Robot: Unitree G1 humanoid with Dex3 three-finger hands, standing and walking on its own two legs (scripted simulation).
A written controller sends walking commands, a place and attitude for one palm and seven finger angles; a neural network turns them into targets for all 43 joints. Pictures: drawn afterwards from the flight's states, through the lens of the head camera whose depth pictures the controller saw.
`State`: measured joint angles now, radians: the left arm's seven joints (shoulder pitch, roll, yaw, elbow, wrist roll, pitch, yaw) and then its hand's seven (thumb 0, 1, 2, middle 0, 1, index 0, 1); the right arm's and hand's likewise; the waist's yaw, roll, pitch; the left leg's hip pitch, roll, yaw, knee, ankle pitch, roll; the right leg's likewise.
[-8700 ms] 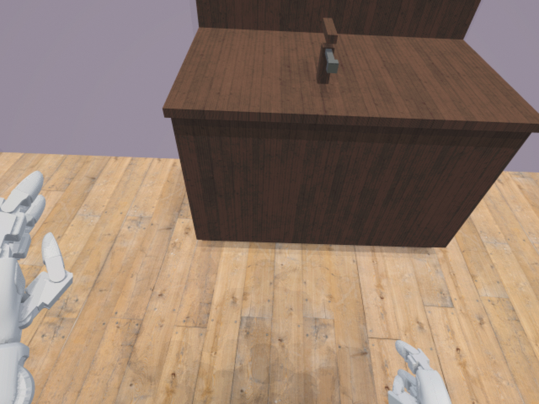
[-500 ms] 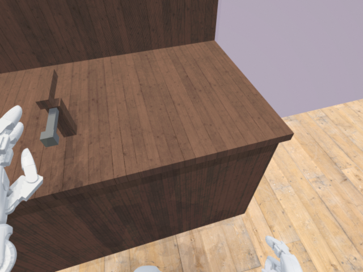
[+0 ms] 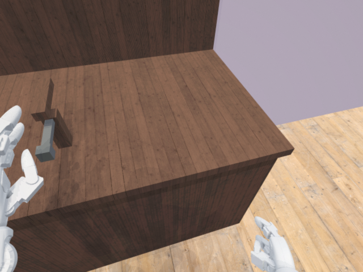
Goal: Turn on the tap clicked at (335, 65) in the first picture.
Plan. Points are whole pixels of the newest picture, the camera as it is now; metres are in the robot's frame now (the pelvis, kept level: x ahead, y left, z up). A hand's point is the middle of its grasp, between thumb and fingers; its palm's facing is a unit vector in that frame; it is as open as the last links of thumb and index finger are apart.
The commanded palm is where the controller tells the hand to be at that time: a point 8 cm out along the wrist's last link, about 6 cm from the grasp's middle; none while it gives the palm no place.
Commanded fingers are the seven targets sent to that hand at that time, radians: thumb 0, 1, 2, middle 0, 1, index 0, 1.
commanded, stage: come to a stop and stand still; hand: left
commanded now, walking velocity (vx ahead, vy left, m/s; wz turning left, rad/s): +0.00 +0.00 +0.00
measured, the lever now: (45, 152) +0.32 +0.33 +0.08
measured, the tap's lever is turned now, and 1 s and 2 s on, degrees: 0 0 0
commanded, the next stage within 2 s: look again from close up in 1.80 s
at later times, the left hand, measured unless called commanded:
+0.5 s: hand (9, 196) +0.19 +0.30 +0.15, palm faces +0.34 -0.84 -0.42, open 7.4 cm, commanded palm +0.13 +0.32 +0.18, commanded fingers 0.00 0.90 0.90 -0.20 -0.30 -0.20 -0.30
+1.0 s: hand out of the picture +0.19 +0.34 +0.16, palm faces +0.47 -0.81 -0.35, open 7.4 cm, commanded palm +0.13 +0.36 +0.18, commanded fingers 0.00 0.90 0.90 -0.20 -0.30 -0.20 -0.30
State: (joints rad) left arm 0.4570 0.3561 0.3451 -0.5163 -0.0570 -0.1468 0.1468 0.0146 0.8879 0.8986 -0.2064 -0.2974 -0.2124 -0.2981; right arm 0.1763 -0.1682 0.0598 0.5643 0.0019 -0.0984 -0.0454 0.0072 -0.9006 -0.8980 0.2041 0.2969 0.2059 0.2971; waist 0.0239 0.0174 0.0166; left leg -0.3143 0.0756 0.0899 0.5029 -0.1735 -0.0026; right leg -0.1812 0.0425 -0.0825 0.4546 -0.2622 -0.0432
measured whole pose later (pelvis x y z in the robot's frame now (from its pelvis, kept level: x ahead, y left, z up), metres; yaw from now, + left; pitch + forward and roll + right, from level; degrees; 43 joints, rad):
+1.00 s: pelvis -0.02 +0.07 +0.00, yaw +2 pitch -3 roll -3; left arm 0.35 0.34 0.35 -0.44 -0.01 -0.16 0.11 0.02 0.89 0.90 -0.21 -0.30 -0.21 -0.30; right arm 0.20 -0.19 0.04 0.57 0.02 -0.14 0.00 0.01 -0.90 -0.90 0.20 0.30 0.21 0.30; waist 0.06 0.01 0.06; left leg -0.27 -0.03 0.08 0.44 -0.14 0.09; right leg -0.13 0.00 0.00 0.38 -0.21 -0.01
